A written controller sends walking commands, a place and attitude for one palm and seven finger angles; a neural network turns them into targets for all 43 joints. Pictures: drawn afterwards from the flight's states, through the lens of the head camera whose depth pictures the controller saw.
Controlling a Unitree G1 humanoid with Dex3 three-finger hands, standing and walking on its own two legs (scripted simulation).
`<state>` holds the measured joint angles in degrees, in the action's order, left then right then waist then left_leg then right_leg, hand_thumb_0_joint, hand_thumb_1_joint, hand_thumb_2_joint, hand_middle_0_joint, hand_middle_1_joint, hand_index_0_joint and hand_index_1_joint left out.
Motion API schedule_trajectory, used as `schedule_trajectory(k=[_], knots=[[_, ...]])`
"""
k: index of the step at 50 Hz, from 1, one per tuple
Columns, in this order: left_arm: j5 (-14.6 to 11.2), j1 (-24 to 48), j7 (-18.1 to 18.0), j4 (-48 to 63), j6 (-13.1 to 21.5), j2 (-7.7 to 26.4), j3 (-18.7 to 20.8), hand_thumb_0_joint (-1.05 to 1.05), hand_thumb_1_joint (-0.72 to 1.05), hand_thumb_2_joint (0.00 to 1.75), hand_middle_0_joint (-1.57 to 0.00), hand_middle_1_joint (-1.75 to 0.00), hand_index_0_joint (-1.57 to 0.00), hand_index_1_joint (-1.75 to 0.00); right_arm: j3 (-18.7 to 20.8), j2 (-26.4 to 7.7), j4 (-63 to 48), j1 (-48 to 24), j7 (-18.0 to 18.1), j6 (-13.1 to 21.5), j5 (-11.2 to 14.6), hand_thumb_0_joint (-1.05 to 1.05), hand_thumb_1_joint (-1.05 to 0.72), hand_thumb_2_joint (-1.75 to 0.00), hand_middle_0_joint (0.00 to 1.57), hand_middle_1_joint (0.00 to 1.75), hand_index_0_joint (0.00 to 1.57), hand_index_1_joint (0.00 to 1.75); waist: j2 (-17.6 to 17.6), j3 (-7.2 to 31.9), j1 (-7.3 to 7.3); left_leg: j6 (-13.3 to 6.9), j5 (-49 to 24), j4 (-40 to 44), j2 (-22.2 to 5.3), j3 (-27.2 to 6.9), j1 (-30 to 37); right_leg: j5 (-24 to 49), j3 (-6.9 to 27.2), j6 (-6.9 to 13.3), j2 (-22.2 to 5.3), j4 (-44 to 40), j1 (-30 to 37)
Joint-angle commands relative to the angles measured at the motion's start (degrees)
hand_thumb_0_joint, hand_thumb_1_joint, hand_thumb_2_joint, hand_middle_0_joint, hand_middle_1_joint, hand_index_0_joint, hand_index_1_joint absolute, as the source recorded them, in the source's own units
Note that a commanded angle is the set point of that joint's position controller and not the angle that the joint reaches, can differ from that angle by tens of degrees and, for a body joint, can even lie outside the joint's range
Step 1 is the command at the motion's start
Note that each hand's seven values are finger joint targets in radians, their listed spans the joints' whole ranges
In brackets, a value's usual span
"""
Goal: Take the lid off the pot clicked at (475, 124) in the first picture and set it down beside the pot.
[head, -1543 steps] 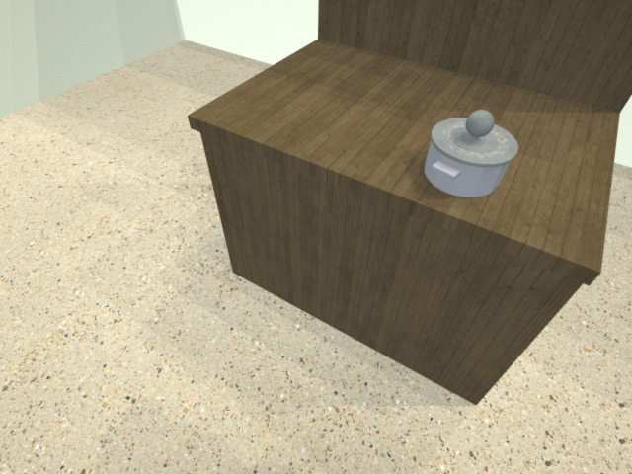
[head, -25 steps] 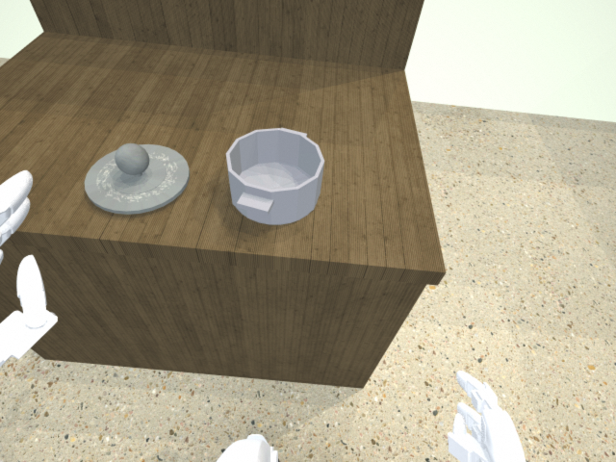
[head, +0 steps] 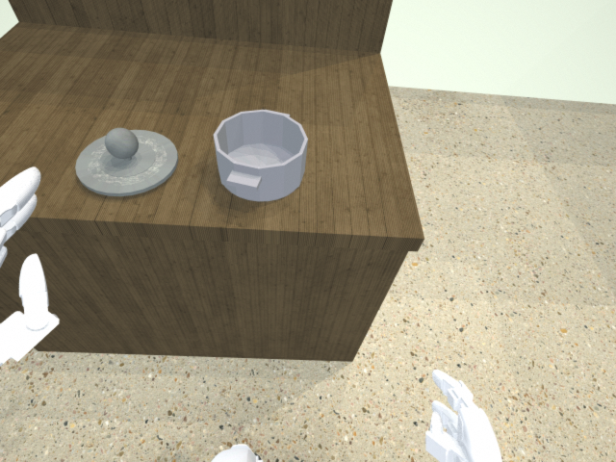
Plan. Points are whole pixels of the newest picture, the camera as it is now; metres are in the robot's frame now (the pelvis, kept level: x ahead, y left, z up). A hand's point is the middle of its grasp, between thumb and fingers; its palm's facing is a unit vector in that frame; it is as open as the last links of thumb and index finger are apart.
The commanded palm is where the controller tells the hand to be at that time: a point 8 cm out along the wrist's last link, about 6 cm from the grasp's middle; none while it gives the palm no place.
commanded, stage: step back with the hand held close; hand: left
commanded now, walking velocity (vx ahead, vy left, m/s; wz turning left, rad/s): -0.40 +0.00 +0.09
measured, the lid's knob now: (121, 143) +0.61 +0.36 +0.02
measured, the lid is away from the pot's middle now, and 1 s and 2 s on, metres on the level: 0.25 0.25 0.25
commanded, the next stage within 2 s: stop stepping back and stand still in 0.02 s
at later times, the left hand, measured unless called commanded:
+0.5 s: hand out of the picture +0.07 +0.25 +0.18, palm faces +0.38 -0.78 -0.49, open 7.4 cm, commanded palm +0.01 +0.29 +0.19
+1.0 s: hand out of the picture +0.09 +0.29 +0.09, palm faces +0.37 -0.83 -0.42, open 7.4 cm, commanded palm none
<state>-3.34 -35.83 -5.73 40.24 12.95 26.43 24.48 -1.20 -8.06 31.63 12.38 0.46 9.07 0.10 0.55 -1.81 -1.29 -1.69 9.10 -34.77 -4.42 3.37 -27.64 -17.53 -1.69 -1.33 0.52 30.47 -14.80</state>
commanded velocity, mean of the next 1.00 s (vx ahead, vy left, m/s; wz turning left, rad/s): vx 0.08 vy -0.02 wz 0.01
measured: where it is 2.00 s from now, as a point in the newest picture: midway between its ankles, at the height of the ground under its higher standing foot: outside the picture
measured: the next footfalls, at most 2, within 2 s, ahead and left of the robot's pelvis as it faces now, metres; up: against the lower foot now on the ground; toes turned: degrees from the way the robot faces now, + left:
left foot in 0.24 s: -0.04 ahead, +0.13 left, +0.00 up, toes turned +10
right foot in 0.84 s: -0.02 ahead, -0.08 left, +0.00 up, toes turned +11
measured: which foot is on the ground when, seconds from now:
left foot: down 0.00-0.04, up 0.06-0.22, down 0.24-1.00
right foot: down 0.00-0.62, up 0.64-0.82, down 0.84-1.00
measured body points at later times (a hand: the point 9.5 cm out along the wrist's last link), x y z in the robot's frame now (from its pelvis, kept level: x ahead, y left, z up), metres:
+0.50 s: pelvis -0.10 +0.00 -0.01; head -0.11 +0.02 +0.44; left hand +0.05 +0.29 +0.21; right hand +0.05 -0.23 -0.09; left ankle -0.08 +0.11 -0.71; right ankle -0.07 -0.11 -0.73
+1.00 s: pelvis -0.10 +0.02 -0.01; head -0.12 +0.02 +0.44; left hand +0.06 +0.33 +0.11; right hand +0.06 -0.22 -0.10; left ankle -0.11 +0.12 -0.72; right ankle -0.10 -0.10 -0.73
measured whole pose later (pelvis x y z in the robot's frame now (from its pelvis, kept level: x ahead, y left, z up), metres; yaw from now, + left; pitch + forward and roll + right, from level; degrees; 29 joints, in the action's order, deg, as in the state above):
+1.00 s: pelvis -0.10 +0.02 -0.01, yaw +8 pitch +2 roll -2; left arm 2.4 -23.7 -3.5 12.0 7.0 19.0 13.9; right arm 2.4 -14.3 39.8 16.1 -0.9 4.4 -0.6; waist -1.3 5.2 -0.9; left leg -2.5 23.2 -41.8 -0.8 0.2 -23.1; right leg -21.5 -5.0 1.2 -0.4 37.4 -18.8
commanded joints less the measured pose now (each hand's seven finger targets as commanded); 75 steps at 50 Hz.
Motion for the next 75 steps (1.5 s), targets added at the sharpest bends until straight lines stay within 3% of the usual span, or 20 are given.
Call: schedule_trajectory(k=[1,2,5,6,7,9,14,20,24,29,31,33,39,43,47,52,57,59,64,75], knots=[[-0.13,0.40,0.14,7.69,4.71,6.89,5.36,0.00,0.90,0.90,-0.20,-0.30,-0.20,-0.30,4.60,-10.35,-8.47,-3.16,1.20,1.85,1.10,0.00,-0.90,-0.90,0.20,0.30,0.20,0.30,2.26,9.53,0.38,0.11,14.70,-2.77,-2.10,-6.51,6.46,13.60,0.62,2.93,-6.62,-9.44,1.74],[-0.41,0.37,0.34,7.73,4.92,7.42,4.45,0.00,0.90,0.90,-0.20,-0.30,-0.20,-0.30,5.80,-9.57,-8.49,-2.00,1.41,1.22,1.90,0.00,-0.90,-0.90,0.20,0.30,0.20,0.30,15.80,11.54,-0.07,2.85,17.32,-14.21,4.29,-1.68,7.23,16.02,8.76,7.09,-14.39,-10.76,-2.25],[-0.37,0.23,-0.86,5.35,3.07,5.51,3.60,0.00,0.90,0.90,-0.20,-0.30,-0.20,-0.30,4.81,-6.62,-8.44,-6.36,1.85,-1.18,1.93,0.00,-0.90,-0.90,0.20,0.30,0.20,0.30,11.00,7.28,-0.58,2.32,20.56,-33.93,3.01,-6.48,1.23,29.59,12.53,11.10,-21.41,-7.47,-8.43],[6.42,20.06,5.68,-38.51,-6.92,-6.10,-18.80,0.00,0.90,0.90,-0.20,-0.30,-0.20,-0.30,6.82,-13.60,6.46,-4.17,-1.09,-0.38,0.75,0.00,-0.90,-0.90,0.20,0.30,0.20,0.30,3.37,4.89,-4.59,2.30,22.27,-36.87,1.19,-8.74,-0.35,35.29,6.32,8.73,-25.96,-3.79,-13.86],[-0.82,13.12,1.04,12.96,1.36,7.23,5.33,0.00,0.90,0.90,-0.20,-0.30,-0.20,-0.30,5.25,-7.18,-12.21,-6.68,0.49,-1.10,3.28,0.00,-0.90,-0.90,0.20,0.30,0.20,0.30,2.43,1.19,-1.00,2.48,20.24,-26.89,2.85,-7.06,6.10,26.61,8.34,8.18,-19.32,-5.50,-14.97],[-0.55,-0.86,-1.59,9.79,2.66,7.53,5.88,0.00,0.90,0.90,-0.20,-0.30,-0.20,-0.30,4.19,-8.38,-9.93,-4.71,2.69,-1.06,3.06,0.00,-0.90,-0.90,0.20,0.30,0.20,0.30,8.58,6.06,-1.33,-0.27,17.46,-4.43,1.54,-6.80,7.64,12.10,8.85,6.45,-16.67,-0.44,-8.81],[-0.84,-0.72,-3.58,21.01,2.99,7.25,5.68,0.00,0.90,0.90,-0.20,-0.30,-0.20,-0.30,5.03,-9.53,-9.62,-3.51,2.15,3.09,1.07,0.00,-0.90,-0.90,0.20,0.30,0.20,0.30,-22.66,6.35,-1.44,-8.99,-4.93,16.49,-12.00,-24.04,12.23,-14.02,5.71,-0.22,-0.74,29.03,-14.84],[0.58,-1.45,-2.42,4.58,1.62,5.68,5.48,0.00,0.90,0.90,-0.20,-0.30,-0.20,-0.30,4.80,-11.42,-8.43,-2.43,0.87,1.46,2.12,0.00,-0.90,-0.90,0.20,0.30,0.20,0.30,-5.19,5.53,0.18,-3.15,15.39,4.18,-3.05,-9.83,0.46,3.55,-0.80,0.76,-0.01,-1.70,8.03],[-0.02,1.97,-0.74,-0.73,1.94,5.65,3.61,0.00,0.90,0.90,-0.20,-0.30,-0.20,-0.30,6.79,-11.85,-8.13,-2.29,1.25,-0.90,2.01,0.00,-0.90,-0.90,0.20,0.30,0.20,0.30,17.70,1.40,0.01,-0.28,18.75,-32.70,5.63,-4.76,-0.23,-24.44,29.07,12.52,-17.81,-19.39,-10.21],[0.91,6.85,-1.73,5.24,1.44,4.54,1.09,0.00,0.90,0.90,-0.20,-0.30,-0.20,-0.30,3.31,-9.92,-7.08,-3.49,2.94,-1.15,1.04,0.00,-0.90,-0.90,0.20,0.30,0.20,0.30,-2.22,0.10,-1.69,-2.67,19.08,5.54,2.02,-4.74,14.60,-20.49,8.37,6.58,-8.87,-2.68,-17.86],[0.75,7.20,-3.26,11.37,2.08,5.63,1.87,0.00,0.90,0.90,-0.20,-0.30,-0.20,-0.30,3.39,-11.07,-8.67,-3.79,3.05,1.28,0.88,0.00,-0.90,-0.90,0.20,0.30,0.20,0.30,-21.37,1.76,-0.51,-9.36,27.28,23.73,-11.25,-28.61,11.26,-13.36,-0.14,1.39,4.35,25.41,-15.82],[0.66,4.65,-3.15,9.37,1.51,6.42,3.04,0.00,0.90,0.90,-0.20,-0.30,-0.20,-0.30,3.97,-9.31,-7.56,-2.96,2.02,2.32,0.89,0.00,-0.90,-0.90,0.20,0.30,0.20,0.30,-13.53,1.77,-0.19,-11.76,26.43,24.53,-12.41,-32.82,6.59,-10.15,5.67,1.11,1.59,36.91,-16.90],[0.85,-0.67,-3.26,6.10,0.44,5.38,3.36,0.00,0.90,0.90,-0.20,-0.30,-0.20,-0.30,3.22,-10.45,-6.36,-3.13,1.48,2.56,0.92,0.00,-0.90,-0.90,0.20,0.30,0.20,0.30,-9.57,3.03,1.34,-4.15,21.73,13.83,-4.71,-13.16,1.20,-4.04,-1.58,1.79,2.06,-3.09,7.80],[0.50,5.84,-2.34,3.00,1.35,6.01,2.81,0.00,0.90,0.90,-0.20,-0.30,-0.20,-0.30,4.95,-9.96,-5.58,-2.83,1.82,1.28,1.08,0.00,-0.90,-0.90,0.20,0.30,0.20,0.30,11.20,3.79,0.43,0.09,17.93,-19.16,4.95,-3.62,-3.65,-16.21,29.89,11.61,-18.48,-20.77,4.48],[7.83,13.42,4.23,-43.11,-11.87,-9.73,-16.27,0.00,0.90,0.90,-0.20,-0.30,-0.20,-0.30,7.06,-10.48,7.30,2.36,-2.27,-1.88,-0.20,0.00,-0.90,-0.90,0.20,0.30,0.20,0.30,0.39,4.11,-4.27,0.88,15.15,-10.39,0.16,-4.80,10.38,-2.14,6.48,9.70,-15.41,-1.75,-15.59],[5.44,22.44,5.68,-55.91,-12.98,-11.01,-19.35,0.00,0.90,0.90,-0.20,-0.30,-0.20,-0.30,7.38,-17.34,3.64,3.99,-0.18,-6.02,-3.79,0.00,-0.90,-0.90,0.20,0.30,0.20,0.30,-0.31,5.00,-1.93,-12.81,2.31,15.44,-14.22,-36.49,9.64,-15.11,4.96,1.46,-1.20,29.37,-19.70],[4.49,15.60,5.60,-77.46,-12.32,-7.64,-19.89,0.00,0.90,0.90,-0.20,-0.30,-0.20,-0.30,5.12,-13.05,9.00,-2.04,1.44,-6.79,-2.23,0.00,-0.90,-0.90,0.20,0.30,0.20,0.30,-0.58,7.86,5.40,-3.19,-14.08,-0.70,-3.17,-12.51,4.10,3.33,8.45,2.03,-1.65,2.51,4.85],[4.65,14.55,4.64,-82.15,-11.14,-1.83,-20.10,0.00,0.90,0.90,-0.20,-0.30,-0.20,-0.30,5.11,-9.54,10.89,1.34,0.80,-7.37,-0.23,0.00,-0.90,-0.90,0.20,0.30,0.20,0.30,5.74,6.84,3.23,2.43,22.18,-18.33,6.43,-2.93,-4.48,21.02,34.84,10.86,-19.92,-11.42,10.77],[5.16,20.37,3.06,-86.89,-11.06,-8.54,-19.72,0.00,0.90,0.90,-0.20,-0.30,-0.20,-0.30,5.39,-6.19,16.23,4.32,0.65,-8.43,-0.75,0.00,-0.90,-0.90,0.20,0.30,0.20,0.30,1.38,4.07,0.27,1.03,20.45,-17.29,2.53,-5.34,-0.54,29.72,23.54,14.74,-15.26,-9.86,8.40],[3.41,17.32,3.67,-96.56,-12.16,-11.77,-22.33,0.00,0.90,0.90,-0.20,-0.30,-0.20,-0.30,4.35,-6.28,23.32,8.52,2.58,-8.26,-0.47,0.00,-0.90,-0.90,0.20,0.30,0.20,0.30,-4.57,5.75,0.51,-3.24,-23.29,7.59,-4.07,-7.71,23.01,19.98,5.12,3.22,-2.63,-3.63,4.90]])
